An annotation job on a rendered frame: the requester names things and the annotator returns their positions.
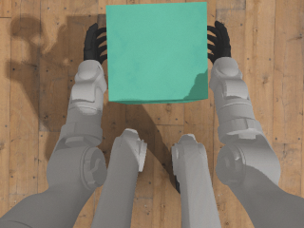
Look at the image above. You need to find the left robot upper arm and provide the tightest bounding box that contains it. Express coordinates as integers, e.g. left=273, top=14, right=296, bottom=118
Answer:
left=0, top=145, right=108, bottom=228

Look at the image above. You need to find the right robot hand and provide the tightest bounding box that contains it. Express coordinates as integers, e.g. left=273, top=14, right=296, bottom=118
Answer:
left=207, top=20, right=232, bottom=64

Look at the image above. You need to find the right robot upper arm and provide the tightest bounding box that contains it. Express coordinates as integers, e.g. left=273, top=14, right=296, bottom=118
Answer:
left=215, top=142, right=304, bottom=228

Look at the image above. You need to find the left robot hand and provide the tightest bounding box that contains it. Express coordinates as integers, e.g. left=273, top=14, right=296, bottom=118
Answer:
left=84, top=23, right=107, bottom=64

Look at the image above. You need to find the left robot forearm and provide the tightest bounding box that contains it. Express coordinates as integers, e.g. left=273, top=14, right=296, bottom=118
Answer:
left=46, top=59, right=107, bottom=180

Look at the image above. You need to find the left robot shin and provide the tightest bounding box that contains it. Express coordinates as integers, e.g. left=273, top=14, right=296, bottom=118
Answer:
left=110, top=128, right=140, bottom=158

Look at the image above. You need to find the robot left thigh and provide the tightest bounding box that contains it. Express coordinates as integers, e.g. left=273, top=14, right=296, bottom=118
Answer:
left=90, top=134, right=147, bottom=228

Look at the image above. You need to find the right robot forearm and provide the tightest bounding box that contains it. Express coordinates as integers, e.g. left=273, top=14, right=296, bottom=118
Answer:
left=209, top=57, right=281, bottom=174

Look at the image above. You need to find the carton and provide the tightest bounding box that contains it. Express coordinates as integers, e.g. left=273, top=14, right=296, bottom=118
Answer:
left=105, top=2, right=208, bottom=105

